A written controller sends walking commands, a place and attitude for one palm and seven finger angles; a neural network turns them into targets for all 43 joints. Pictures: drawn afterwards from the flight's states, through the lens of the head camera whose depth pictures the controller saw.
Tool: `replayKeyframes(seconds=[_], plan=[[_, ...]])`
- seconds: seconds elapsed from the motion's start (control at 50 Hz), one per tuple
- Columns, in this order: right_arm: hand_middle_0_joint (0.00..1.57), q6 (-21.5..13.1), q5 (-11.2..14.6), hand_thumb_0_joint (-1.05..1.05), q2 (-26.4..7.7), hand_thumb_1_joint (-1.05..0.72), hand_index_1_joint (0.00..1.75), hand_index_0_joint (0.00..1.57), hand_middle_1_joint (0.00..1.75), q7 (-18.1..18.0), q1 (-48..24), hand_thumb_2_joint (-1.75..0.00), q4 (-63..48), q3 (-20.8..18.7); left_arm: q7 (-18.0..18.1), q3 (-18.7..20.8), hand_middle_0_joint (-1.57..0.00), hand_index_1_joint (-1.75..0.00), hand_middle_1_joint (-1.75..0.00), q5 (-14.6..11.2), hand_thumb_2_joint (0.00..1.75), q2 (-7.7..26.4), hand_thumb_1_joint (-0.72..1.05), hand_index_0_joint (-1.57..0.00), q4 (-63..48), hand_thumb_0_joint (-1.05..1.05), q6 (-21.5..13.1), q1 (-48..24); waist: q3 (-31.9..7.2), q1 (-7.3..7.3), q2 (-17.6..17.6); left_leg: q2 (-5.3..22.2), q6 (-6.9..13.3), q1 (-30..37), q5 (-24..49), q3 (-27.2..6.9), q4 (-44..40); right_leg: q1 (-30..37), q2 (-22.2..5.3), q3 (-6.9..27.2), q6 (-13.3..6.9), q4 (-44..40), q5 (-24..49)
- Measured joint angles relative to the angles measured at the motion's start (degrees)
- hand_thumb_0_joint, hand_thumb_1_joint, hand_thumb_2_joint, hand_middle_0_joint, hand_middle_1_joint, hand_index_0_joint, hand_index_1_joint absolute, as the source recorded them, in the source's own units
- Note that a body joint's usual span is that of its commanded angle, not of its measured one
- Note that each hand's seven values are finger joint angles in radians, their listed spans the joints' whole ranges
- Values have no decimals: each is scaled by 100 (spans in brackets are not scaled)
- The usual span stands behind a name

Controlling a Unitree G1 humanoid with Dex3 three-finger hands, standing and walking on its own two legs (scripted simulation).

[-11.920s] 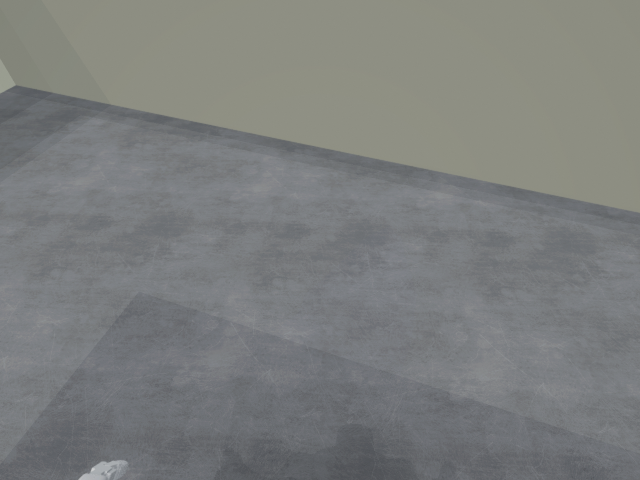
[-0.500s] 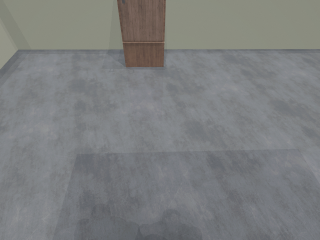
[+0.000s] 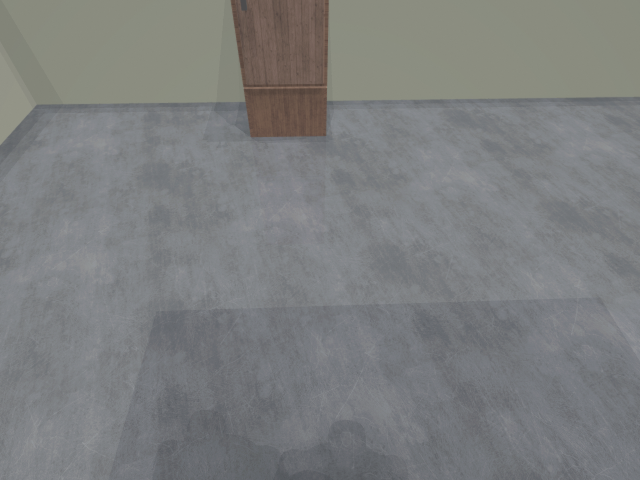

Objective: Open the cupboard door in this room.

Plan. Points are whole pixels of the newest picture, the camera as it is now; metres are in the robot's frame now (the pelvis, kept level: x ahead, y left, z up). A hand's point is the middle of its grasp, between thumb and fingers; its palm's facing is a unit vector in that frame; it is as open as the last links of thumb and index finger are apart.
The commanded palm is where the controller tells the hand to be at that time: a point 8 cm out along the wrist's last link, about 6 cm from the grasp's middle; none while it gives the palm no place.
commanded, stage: turn or walk to find it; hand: left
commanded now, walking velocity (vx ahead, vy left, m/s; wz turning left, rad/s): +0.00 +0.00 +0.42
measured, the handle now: out of the picture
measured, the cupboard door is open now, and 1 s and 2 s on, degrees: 0 0 0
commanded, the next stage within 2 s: none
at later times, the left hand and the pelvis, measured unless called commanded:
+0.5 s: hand out of the picture +0.08 +0.20 -0.15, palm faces +0.24 -0.93 -0.27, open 7.4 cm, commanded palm none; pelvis -0.01 -0.02 +0.00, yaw +14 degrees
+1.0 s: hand out of the picture -0.14 +0.18 -0.19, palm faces +0.51 -0.82 -0.26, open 7.4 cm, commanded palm none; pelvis -0.03 -0.01 -0.01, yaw +28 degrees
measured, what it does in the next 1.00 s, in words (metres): steps on the spot, turning left: right foot, then left foot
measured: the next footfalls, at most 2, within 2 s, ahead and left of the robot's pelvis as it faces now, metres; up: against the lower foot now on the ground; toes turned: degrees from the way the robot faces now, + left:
right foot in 0.52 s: +0.05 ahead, -0.13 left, +0.00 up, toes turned +12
left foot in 0.94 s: -0.05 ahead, +0.10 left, +0.00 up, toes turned +32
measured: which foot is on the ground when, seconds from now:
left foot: down 0.00-0.52, up 0.54-0.92, down 0.94-1.00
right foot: down 0.00-0.24, up 0.26-0.50, down 0.52-0.94, up 0.96-1.00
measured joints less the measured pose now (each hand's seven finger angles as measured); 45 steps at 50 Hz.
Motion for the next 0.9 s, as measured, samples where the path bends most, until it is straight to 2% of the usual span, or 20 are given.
replayKeyframes(seconds=[0.12,0.18,0.22,0.26,0.32,0.36,0.42,0.46,0.5,0.52,0.54,0.58,0.64,0.68,0.72,0.78,0.86,0.9], plan=[[20,133,-18,1,-9,-91,30,20,30,45,97,-90,-111,-85,-4,117,-20,-30,-30,21,90,12,91,-20,-215,1,73,-67,86,-15,75,13,-5,-415,-206,-179,544,-195,-29,-206,-35,276,-150],[20,181,-27,1,-47,-91,30,20,30,62,131,-90,-176,-156,-6,179,-20,-30,-30,47,90,48,91,-20,-329,1,109,-130,148,-56,78,88,47,-644,-349,-49,924,-274,-108,-377,-10,522,-288],[20,197,-35,1,-54,-91,30,20,30,80,129,-90,-221,-187,-7,217,-20,-30,-30,53,90,104,91,-20,-391,1,149,-156,163,-41,-28,14,77,-698,-412,-38,1031,-357,-217,-379,38,723,-392],[20,162,-59,1,-43,-91,30,20,30,83,132,-90,-316,-199,-16,245,-20,-30,-30,38,90,179,91,-20,-445,1,221,-198,147,-80,-112,-68,125,-755,-403,-64,1021,-537,-224,-226,147,1080,-749],[20,64,-67,1,-18,-91,30,20,30,33,109,-90,-433,-197,-22,257,-20,-30,-30,34,90,272,91,-20,-551,1,274,-363,184,-190,-91,-136,157,-762,-194,-254,760,-903,39,268,221,2213,-1436],[20,40,-72,1,-38,-91,30,20,30,15,92,-90,-471,-192,-34,252,-20,-30,-30,17,90,298,91,-20,-653,1,243,-494,187,-227,-22,-159,142,-736,-10,-429,512,-990,196,463,271,2557,-1592],[20,61,-79,1,-129,-91,30,20,30,10,52,-90,-524,-203,-44,219,-20,-30,-30,-27,90,292,91,-20,-843,1,176,-676,164,-252,102,-185,76,-719,217,-687,220,-871,340,641,326,2254,-1618],[20,99,-80,1,-216,-91,30,20,30,24,9,-90,-572,-234,-49,191,-20,-29,-30,-50,90,275,91,-20,-967,1,121,-767,142,-254,170,-215,2,-745,296,-837,154,-635,385,715,341,1602,-1370],[20,138,-57,1,-306,-91,30,20,30,48,-20,-90,-631,-279,-52,159,-20,-30,-30,-54,90,278,91,-20,-1081,1,43,-793,99,-235,183,-292,-91,-828,274,-951,263,-234,362,731,340,584,-709],[20,153,-34,1,-360,-91,30,20,30,67,-41,-90,-662,-304,-42,151,-20,-30,-30,-33,90,280,91,-20,-1121,1,-11,-780,77,-203,187,-330,-118,-911,201,-973,432,-115,347,715,144,297,-477],[20,183,-25,1,-431,-91,30,20,30,76,-102,-90,-679,-342,-32,142,-20,-30,-30,-2,90,248,91,-20,-1133,1,-38,-771,102,-198,254,-317,-103,-1033,-191,-939,785,-113,365,652,-9,362,-468],[20,272,-49,1,-552,-91,30,20,30,83,-203,-90,-712,-409,-32,117,-20,-30,-30,24,90,192,91,-20,-1155,0,-48,-682,113,-210,296,-333,-82,-1384,-863,-698,1884,-57,296,523,-124,455,-579],[20,338,-61,1,-702,-91,30,20,30,126,-346,-90,-766,-474,-27,97,-20,-30,-30,45,90,137,91,-20,-1123,0,-11,-495,136,-211,290,-234,-110,-1770,-881,-339,3269,115,169,381,-124,319,-577],[20,341,-55,1,-757,-91,30,20,30,153,-410,-90,-802,-478,-32,82,-20,-30,-30,60,90,129,91,-20,-1085,0,2,-385,173,-211,258,-122,-167,-1842,-748,-196,3656,201,91,268,-119,247,-552],[20,354,-46,1,-776,-91,30,19,30,170,-466,-90,-811,-466,-37,71,-20,-30,-30,72,90,133,91,-20,-1053,1,-2,-278,211,-186,206,-26,-217,-1799,-704,-116,3698,251,17,153,-110,214,-551],[20,386,-31,1,-763,-91,30,19,30,182,-565,-90,-789,-413,-48,58,-20,-30,-30,90,90,162,91,-20,-1015,1,-13,-114,277,-103,119,79,-262,-1596,-799,-31,3330,269,-80,-14,-87,220,-571],[20,384,8,1,-685,-91,30,19,30,191,-767,-90,-774,-316,-57,75,-20,-30,-30,121,90,260,91,-20,-924,1,1,92,382,55,-11,133,-230,-1144,-982,146,2305,207,-208,-198,-13,357,-641],[20,346,25,1,-631,-91,30,19,30,193,-860,-90,-805,-268,-60,101,-20,-30,-30,120,90,342,91,-20,-852,1,26,184,413,112,-72,123,-188,-867,-843,262,1644,151,-277,-305,55,499,-713]])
